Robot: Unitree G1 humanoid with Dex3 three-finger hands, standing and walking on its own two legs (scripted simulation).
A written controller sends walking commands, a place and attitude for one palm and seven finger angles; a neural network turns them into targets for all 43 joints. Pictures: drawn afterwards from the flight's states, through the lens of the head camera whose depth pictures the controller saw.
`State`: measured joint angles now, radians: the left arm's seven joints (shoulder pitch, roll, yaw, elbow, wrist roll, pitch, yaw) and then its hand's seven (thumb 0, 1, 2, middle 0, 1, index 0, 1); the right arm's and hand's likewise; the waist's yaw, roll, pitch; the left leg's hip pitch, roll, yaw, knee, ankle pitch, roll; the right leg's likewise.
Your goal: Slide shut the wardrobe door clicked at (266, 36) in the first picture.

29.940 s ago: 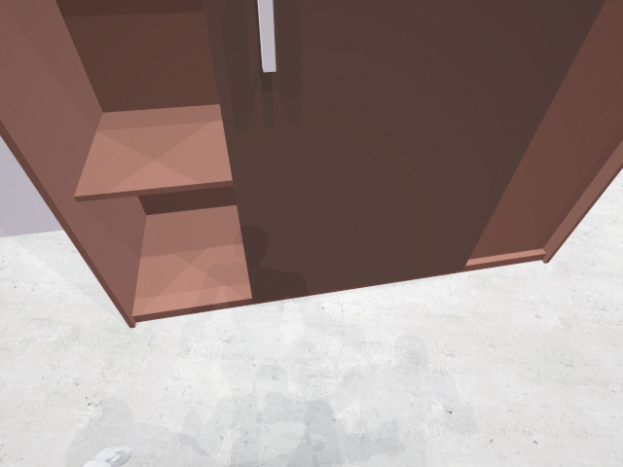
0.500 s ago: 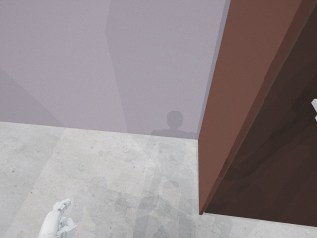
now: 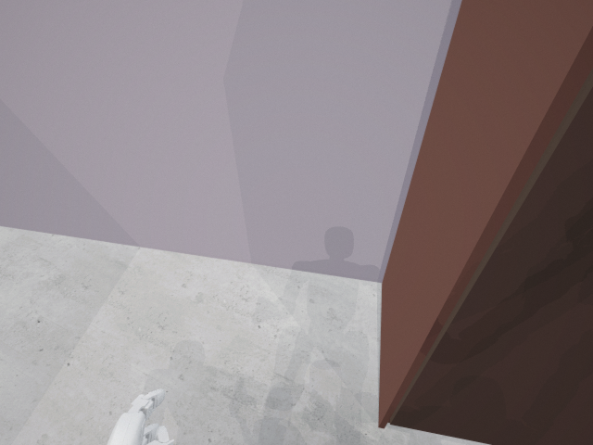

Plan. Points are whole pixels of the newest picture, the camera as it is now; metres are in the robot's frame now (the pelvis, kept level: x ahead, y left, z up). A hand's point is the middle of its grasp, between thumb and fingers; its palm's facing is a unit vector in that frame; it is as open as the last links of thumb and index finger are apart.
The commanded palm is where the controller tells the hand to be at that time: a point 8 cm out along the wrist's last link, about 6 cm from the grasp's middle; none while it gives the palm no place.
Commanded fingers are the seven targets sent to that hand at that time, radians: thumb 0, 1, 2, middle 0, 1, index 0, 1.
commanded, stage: stop walking and hold the door there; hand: right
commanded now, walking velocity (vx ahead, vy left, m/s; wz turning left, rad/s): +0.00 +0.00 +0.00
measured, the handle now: out of the picture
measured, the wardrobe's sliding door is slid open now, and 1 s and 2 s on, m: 0.00 0.01 0.01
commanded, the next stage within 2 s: loosen the grip on the handle in 1.40 s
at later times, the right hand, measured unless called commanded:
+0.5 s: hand out of the picture +0.31 -0.33 +0.24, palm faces +0.56 +0.80 -0.22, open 6.9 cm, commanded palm +0.25 -0.37 +0.24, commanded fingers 0.00 -0.90 -0.90 0.45 1.40 0.45 1.40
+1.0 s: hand out of the picture +0.30 -0.33 +0.25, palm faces +0.49 +0.86 -0.15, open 6.4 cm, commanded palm +0.26 -0.36 +0.24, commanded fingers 0.00 -0.90 -0.90 0.45 1.40 0.45 1.40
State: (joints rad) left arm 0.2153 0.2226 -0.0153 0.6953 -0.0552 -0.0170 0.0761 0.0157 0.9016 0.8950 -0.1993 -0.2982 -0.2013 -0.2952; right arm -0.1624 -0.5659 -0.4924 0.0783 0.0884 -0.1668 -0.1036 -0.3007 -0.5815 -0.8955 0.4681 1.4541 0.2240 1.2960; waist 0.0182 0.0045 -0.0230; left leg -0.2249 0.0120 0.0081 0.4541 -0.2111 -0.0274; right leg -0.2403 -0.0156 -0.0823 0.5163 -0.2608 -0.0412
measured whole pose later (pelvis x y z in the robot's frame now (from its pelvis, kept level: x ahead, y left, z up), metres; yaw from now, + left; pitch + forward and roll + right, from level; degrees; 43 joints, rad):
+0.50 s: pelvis -0.01 -0.02 -0.01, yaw -3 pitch -1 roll +0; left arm 0.16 0.29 0.02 0.67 -0.06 0.01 0.08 0.01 0.90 0.90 -0.20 -0.30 -0.20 -0.29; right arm -0.26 -0.52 -0.44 0.02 0.08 -0.13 -0.12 -0.34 -0.55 -0.89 0.45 1.50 0.24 1.32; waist 0.02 0.01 0.05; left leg -0.28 0.10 0.03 0.55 -0.24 -0.07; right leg -0.28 0.03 -0.04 0.56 -0.24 -0.03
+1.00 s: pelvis -0.04 -0.05 +0.00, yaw -2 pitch -1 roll +1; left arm 0.18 0.22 -0.06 0.68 -0.04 -0.02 0.07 0.02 0.90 0.89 -0.20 -0.30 -0.20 -0.30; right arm -0.34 -0.45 -0.34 0.07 0.08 -0.09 -0.13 -0.19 -0.65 -0.84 0.46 1.43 0.23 1.33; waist -0.02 0.00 0.03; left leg -0.15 -0.03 0.04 0.41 -0.24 0.02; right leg -0.25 0.03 -0.07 0.44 -0.17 -0.07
